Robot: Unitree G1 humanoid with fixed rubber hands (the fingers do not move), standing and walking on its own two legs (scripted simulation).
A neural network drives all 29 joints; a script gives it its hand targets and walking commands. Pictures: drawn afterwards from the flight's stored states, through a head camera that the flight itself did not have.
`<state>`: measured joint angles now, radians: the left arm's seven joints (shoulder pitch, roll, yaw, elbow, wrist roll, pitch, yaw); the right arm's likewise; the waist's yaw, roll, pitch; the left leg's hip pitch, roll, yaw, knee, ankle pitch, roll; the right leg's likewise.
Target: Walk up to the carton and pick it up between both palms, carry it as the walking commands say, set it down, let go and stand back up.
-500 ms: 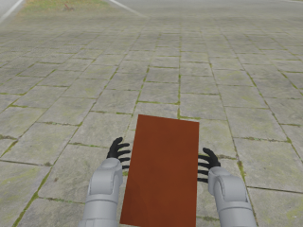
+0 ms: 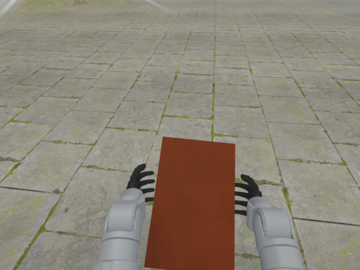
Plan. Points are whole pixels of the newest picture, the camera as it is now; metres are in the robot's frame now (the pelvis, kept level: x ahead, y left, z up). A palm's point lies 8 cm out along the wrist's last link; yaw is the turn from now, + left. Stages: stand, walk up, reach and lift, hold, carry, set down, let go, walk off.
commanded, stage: carry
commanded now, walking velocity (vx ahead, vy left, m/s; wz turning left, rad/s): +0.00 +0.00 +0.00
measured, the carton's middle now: (191, 203) +0.33 +0.00 -0.04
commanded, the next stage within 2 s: hold in 0.12 s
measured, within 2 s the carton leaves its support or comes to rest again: neither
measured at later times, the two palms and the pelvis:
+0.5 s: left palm (134, 204) +0.26 +0.13 +0.06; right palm (260, 216) +0.25 -0.14 +0.05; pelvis -0.03 +0.00 +0.00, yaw +0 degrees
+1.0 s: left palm (136, 195) +0.28 +0.12 +0.08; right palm (258, 215) +0.25 -0.13 +0.05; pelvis -0.06 +0.00 +0.00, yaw -1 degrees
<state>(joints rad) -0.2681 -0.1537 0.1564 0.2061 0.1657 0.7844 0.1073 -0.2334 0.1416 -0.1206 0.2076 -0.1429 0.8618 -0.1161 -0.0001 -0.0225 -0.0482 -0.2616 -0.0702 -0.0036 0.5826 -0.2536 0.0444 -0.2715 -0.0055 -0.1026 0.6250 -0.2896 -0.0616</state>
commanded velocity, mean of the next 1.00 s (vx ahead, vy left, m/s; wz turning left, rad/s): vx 0.00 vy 0.00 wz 0.00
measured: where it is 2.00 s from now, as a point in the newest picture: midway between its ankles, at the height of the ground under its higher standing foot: outside the picture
